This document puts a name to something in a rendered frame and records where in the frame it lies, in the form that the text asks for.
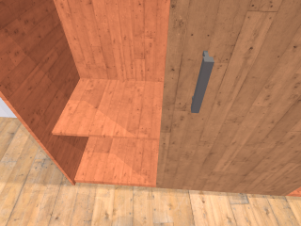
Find handle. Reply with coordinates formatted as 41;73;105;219
191;50;214;113

